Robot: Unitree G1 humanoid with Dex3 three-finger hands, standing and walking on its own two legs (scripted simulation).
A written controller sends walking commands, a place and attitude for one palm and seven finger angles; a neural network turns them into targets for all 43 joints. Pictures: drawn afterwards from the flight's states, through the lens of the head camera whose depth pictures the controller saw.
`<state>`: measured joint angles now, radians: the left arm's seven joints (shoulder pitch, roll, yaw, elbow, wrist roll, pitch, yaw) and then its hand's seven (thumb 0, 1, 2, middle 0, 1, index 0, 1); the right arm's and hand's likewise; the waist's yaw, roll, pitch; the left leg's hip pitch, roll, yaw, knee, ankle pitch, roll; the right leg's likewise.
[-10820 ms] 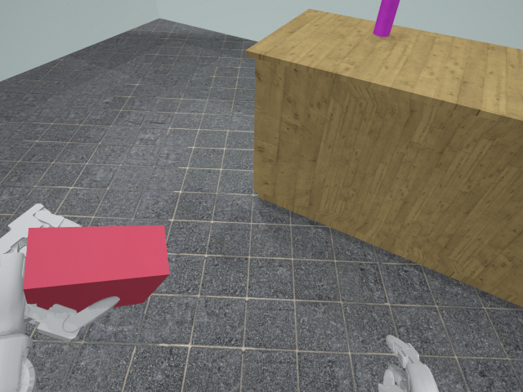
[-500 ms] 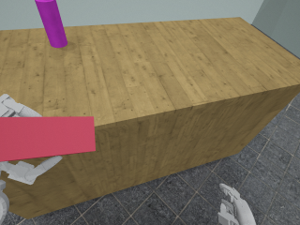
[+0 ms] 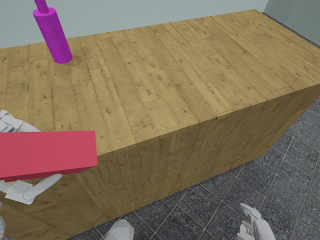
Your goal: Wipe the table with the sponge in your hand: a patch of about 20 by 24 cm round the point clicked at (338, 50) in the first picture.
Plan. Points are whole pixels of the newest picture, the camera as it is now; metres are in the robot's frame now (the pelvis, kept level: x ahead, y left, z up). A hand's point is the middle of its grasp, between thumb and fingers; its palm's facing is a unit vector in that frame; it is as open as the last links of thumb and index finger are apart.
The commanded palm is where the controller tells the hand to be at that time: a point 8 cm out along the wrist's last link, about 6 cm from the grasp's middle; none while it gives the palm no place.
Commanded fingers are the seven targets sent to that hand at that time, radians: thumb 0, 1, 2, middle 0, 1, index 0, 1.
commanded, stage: shuffle to correct the standing spot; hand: left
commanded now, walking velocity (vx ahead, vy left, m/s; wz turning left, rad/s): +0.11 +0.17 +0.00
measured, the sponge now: (61, 156) +0.23 +0.20 +0.15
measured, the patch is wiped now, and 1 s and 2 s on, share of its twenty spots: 0.00 0.00 0.00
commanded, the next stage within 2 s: come to a stop and stand still in 0.18 s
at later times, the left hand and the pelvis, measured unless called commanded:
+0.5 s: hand out of the picture +0.24 +0.38 +0.17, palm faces +0.45 -0.81 -0.38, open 10.2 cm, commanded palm +0.18 +0.40 +0.19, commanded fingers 0.00 0.10 1.30 -1.20 -1.60 -1.20 -1.60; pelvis +0.03 +0.12 -0.01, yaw +1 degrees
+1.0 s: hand out of the picture +0.27 +0.39 +0.19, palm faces +0.44 -0.81 -0.39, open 10.2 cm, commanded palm +0.19 +0.40 +0.19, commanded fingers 0.00 0.10 1.30 -1.20 -1.60 -1.20 -1.60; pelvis +0.02 +0.12 +0.01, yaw -2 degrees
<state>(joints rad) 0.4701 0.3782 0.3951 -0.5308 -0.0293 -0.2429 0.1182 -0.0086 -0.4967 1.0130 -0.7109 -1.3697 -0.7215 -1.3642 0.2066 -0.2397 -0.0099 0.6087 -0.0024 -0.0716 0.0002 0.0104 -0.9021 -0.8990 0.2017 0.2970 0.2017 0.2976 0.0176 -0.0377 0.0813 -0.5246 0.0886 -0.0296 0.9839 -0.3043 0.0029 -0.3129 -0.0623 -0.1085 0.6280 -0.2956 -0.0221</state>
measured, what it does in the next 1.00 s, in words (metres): steps to the left: left foot, then right foot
